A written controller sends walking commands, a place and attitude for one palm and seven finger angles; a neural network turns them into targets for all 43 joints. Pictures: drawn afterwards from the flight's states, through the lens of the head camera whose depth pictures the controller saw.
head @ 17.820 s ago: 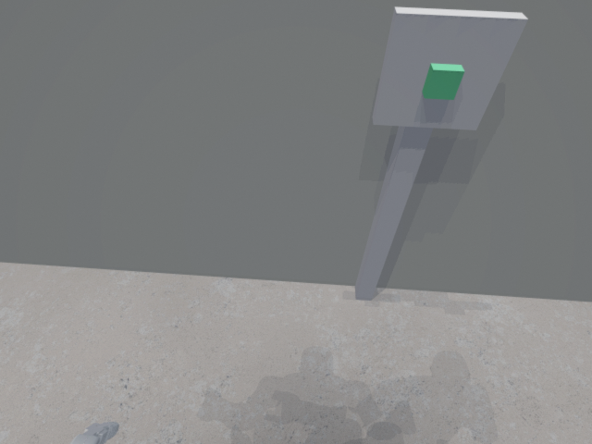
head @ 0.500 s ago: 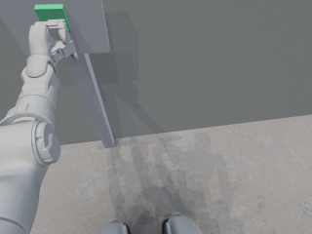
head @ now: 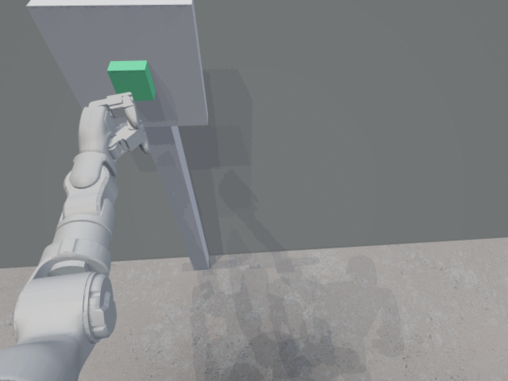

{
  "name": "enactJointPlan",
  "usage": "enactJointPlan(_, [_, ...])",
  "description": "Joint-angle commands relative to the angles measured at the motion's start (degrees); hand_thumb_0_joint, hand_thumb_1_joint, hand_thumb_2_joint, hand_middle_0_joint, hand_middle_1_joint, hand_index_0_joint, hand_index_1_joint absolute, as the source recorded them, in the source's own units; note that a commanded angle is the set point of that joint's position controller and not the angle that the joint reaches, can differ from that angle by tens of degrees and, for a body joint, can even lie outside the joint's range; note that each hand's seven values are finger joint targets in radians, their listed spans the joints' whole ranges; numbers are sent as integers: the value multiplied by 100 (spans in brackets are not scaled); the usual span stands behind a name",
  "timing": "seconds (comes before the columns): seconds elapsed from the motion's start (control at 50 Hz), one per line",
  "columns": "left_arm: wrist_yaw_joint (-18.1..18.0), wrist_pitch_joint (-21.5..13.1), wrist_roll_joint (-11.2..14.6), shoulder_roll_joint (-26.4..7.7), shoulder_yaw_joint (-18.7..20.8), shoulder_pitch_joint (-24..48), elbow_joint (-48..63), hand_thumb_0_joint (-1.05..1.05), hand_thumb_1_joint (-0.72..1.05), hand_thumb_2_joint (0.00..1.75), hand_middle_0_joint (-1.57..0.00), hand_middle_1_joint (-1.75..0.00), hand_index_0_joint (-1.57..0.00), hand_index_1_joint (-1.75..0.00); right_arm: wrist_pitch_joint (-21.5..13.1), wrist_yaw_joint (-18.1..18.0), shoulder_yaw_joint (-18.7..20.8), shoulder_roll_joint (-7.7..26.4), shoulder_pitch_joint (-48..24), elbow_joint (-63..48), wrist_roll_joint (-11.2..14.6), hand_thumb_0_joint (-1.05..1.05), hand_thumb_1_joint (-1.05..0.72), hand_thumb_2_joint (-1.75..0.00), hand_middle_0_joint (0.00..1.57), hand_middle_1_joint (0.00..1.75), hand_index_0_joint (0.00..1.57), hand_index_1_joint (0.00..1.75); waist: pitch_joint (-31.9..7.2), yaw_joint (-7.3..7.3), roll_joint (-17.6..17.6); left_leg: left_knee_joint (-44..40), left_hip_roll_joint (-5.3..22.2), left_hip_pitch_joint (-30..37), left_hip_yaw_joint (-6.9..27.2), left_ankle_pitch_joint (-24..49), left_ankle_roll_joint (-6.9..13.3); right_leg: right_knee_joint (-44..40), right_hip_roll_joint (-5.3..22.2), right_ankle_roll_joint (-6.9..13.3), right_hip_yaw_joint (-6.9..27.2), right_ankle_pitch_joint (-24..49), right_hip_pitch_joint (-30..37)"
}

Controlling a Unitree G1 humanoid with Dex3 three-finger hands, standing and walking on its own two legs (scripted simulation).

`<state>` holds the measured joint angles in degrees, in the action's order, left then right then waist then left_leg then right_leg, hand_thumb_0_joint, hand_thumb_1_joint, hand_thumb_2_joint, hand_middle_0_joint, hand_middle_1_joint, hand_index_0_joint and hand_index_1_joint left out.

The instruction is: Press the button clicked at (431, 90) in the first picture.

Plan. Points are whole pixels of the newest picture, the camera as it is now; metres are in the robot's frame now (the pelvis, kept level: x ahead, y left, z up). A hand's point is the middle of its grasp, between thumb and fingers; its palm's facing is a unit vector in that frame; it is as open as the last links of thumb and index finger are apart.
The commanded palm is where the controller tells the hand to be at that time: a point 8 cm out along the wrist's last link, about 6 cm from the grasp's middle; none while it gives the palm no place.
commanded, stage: pull the fist back off the button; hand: left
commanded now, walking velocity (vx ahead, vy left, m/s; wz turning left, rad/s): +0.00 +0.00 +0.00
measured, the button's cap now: (133, 80) +0.55 +0.18 +0.17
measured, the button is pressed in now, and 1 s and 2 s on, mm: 0 0 0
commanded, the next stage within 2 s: draw the hand back to the body in 0.32 s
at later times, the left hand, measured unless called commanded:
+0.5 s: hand (142, 151) +0.42 +0.15 +0.14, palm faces +0.03 -1.00 -0.01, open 3.1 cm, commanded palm +0.38 +0.20 +0.14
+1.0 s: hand (81, 223) +0.29 +0.19 +0.16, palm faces +0.12 -0.99 -0.12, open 3.1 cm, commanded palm +0.25 +0.24 +0.17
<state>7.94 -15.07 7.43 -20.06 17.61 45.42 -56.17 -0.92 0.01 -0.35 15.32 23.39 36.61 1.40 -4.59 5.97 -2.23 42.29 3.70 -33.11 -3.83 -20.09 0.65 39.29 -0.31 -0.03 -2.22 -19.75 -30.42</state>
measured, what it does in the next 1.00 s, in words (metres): stands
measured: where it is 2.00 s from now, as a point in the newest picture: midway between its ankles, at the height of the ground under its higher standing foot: outside the picture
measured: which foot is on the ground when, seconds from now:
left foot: down 0.00-1.00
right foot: down 0.00-1.00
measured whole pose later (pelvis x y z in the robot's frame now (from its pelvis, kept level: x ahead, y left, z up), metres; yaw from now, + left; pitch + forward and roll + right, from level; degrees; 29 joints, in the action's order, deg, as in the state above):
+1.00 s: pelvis -0.01 -0.01 +0.02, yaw +2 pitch -2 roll +0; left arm 6.7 -1.0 10.4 -15.7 9.5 5.2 -5.0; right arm -5.8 -4.6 -2.7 14.7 10.5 34.8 2.7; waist -1.0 -1.8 -3.1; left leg 30.5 1.8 -13.4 -2.8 -15.0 0.1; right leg 29.5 0.9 0.2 -3.5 -16.4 -11.0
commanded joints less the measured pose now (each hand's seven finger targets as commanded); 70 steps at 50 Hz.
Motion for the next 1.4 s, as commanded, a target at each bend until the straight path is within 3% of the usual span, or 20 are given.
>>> enactJointPlan(0.0, [54, -102, 209, -768, -158, 2276, 1803, 0, 90, 90, -130, -150, -130, -150, -171, -109, 322, 819, 167, -582, 46, 0, -90, -90, 20, 30, 20, 30, -2053, -36, 41, -441, -273, 1687, 272, 2005, 121, -402, -226, 90, -30, 2410, 825])
enactJointPlan(0.1, [-41, -56, 242, -496, -379, 1924, 2649, 0, 90, 90, -130, -150, -130, -150, -218, -132, 290, 724, -157, -652, 61, 0, -90, -90, 20, 30, 20, 30, -2106, -127, -169, -459, -294, 2029, 291, 2258, 111, -409, -183, 101, -42, 2597, 950])
enactJointPlan(0.16, [-55, 60, 270, -577, -276, 1396, 2596, 0, 90, 90, -130, -150, -130, -150, -217, -161, 264, 746, -283, -670, 62, 0, -90, -90, 20, 30, 20, 30, -1837, -197, 175, -511, -318, 1843, 281, 2158, 127, -450, -169, 98, -36, 2639, 1112])
enactJointPlan(0.2, [-47, 92, 267, -383, -473, 1408, 2977, 0, 90, 90, -130, -150, -130, -150, -232, -164, 253, 694, -449, -733, 83, 0, -90, -90, 20, 30, 20, 30, -1880, -238, 2, -563, -331, 1938, 279, 2161, 114, -451, -136, 96, -31, 2656, 1158])
enactJointPlan(0.32, [-145, 269, 263, -413, -485, 1817, 2598, 0, 90, 90, -130, -150, -130, -150, -230, -278, 175, 685, -637, -635, 91, 0, -90, -90, 20, 30, 20, 30, -1446, -124, 280, -650, -360, 1814, 331, 1649, 118, -619, -101, 80, -6, 2223, 1003])
enactJointPlan(0.36, [-159, 206, 239, -519, -420, 1984, 2583, 0, 90, 90, -130, -150, -130, -150, -242, -295, 159, 692, -634, -624, 71, 0, -90, -90, 20, 30, 20, 30, -1579, -161, 212, -662, -384, 1830, 353, 1571, 116, -613, -87, 96, 12, 2084, 1065])
enactJointPlan(0.4, [-148, 143, 197, -267, -628, 2009, 2547, 0, 90, 90, -130, -150, -130, -150, -273, -284, 142, 646, -676, -635, 72, 0, -90, -90, 20, 30, 20, 30, -1745, -171, -74, -653, -383, 1990, 376, 1698, 84, -548, -80, 123, -12, 2132, 1003])
enactJointPlan(0.46, [-74, 124, 273, -457, -313, 999, 2483, 0, 90, 90, -130, -150, -130, -150, -300, -241, 158, 689, -681, -745, 58, 0, -90, -90, 20, 30, 20, 30, -1983, -431, 380, -699, -377, 1936, 363, 1896, 97, -522, -95, 134, -38, 2364, 1417])
enactJointPlan(0.48, [-20, 138, 307, -384, -378, 802, 2726, 0, 90, 90, -130, -150, -130, -150, -318, -227, 147, 660, -782, -838, 84, 0, -90, -90, 20, 30, 20, 30, -2015, -494, 189, -725, -379, 1946, 303, 1950, 103, -522, -72, 129, -3, 2494, 1494])
enactJointPlan(0.54, [65, 277, 405, -505, -205, 126, 3355, 0, 90, 90, -130, -150, -130, -150, -334, -199, 146, 643, -949, -1003, 108, 0, -90, -90, 20, 30, 20, 30, -1857, -650, 400, -845, -381, 1849, 217, 1963, 125, -602, -52, 106, 13, 2693, 1815])
enactJointPlan(0.56, [79, 334, 430, -661, -91, -82, 3426, 0, 90, 90, -130, -150, -130, -150, -326, -213, 132, 665, -987, -1026, 119, 0, -90, -90, 20, 30, 20, 30, -1750, -672, 558, -897, -376, 1765, 220, 1870, 141, -656, -52, 99, 17, 2606, 1895])
enactJointPlan(0.64, [131, 551, 542, -624, -110, -498, 4586, 0, 90, 90, -130, -150, -130, -150, -402, -267, 112, 598, -1274, -1147, 161, 0, -90, -90, 20, 30, 20, 30, -1523, -735, 228, -1092, -363, 2001, 194, 1780, 134, -819, -42, 109, 26, 2434, 1943])
enactJointPlan(0.74, [253, 897, 665, -510, -272, -737, 5185, 0, 90, 90, -130, -150, -130, -150, -541, -419, 50, 594, -1548, -1111, 203, 0, -90, -90, 20, 30, 20, 30, -996, -634, 74, -1303, -358, 2156, 261, 1268, 133, -1113, -48, 99, 24, 1712, 1690])
enactJointPlan(0.9, [489, 1346, 852, -356, -331, -1851, 6135, 0, 90, 90, -130, -150, -130, -150, -814, -503, -27, 536, -1851, -1179, 218, 0, -90, -90, 20, 30, 20, 30, -888, -758, 114, -1475, -374, 2477, 363, 1251, 107, -1251, -33, 101, -67, 1524, 1787])
enactJointPlan(0.92, [-197, 981, 197, -729, -471, -2116, 6878, 0, 90, 90, -130, -150, -130, -150, -842, -536, -27, 464, -1952, -1104, 82, 0, -90, -90, 20, 30, 20, 30, -344, -797, 134, -1741, -346, 2555, 242, 1119, 118, -1726, 43, 87, 98, 1175, 1633])
enactJointPlan(0.96, [-720, 901, 7, -402, -639, -2919, 6673, 0, 90, 90, -130, -150, -130, -150, -786, -550, -39, 478, -1960, -935, 5, 0, -90, -90, 20, 30, 20, 30, 0, -768, 548, -1923, -297, 2586, 277, 945, 135, -1991, 25, 70, 70, 867, 1700])
enactJointPlan(1.02, [-1059, 815, -206, -442, -550, -3150, 7081, 0, 90, 90, -130, -150, -130, -150, -651, -558, -73, 401, -2019, -904, -48, 0, -90, -90, 20, 30, 20, 30, -125, -759, 64, -2130, -291, 2869, 237, 1072, 106, -2052, 40, 85, 85, 961, 2049])
enactJointPlan(1.14, [-1326, 682, -399, -450, -490, -3751, 7810, 0, 90, 90, -130, -150, -130, -150, -570, -558, -84, 328, -2144, -936, -169, 0, -90, -90, 20, 30, 20, 30, -212, -827, -284, -2343, -304, 3213, 248, 1412, 75, -2198, 26, 120, 64, 1251, 2466])
enactJointPlan(1.26, [-1366, 691, -426, -481, -266, -5026, 8166, 0, 90, 90, -130, -150, -130, -150, -511, -506, -22, 341, -2195, -961, -233, 0, -90, -90, 20, 30, 20, 30, -28, -910, 224, -2355, -281, 3192, 246, 1736, 77, -2289, -17, 96, 34, 1534, 2631])
enactJointPlan(1.38, [-1387, 637, -425, -579, 45, -5914, 8810, 0, 90, 90, -130, -150, -130, -150, -504, -465, 21, 294, -2186, -1036, -251, 0, -90, -90, 20, 30, 20, 30, 39, -969, -9, -2288, -280, 3122, 237, 1941, 64, -2208, 21, 97, 27, 1732, 2706])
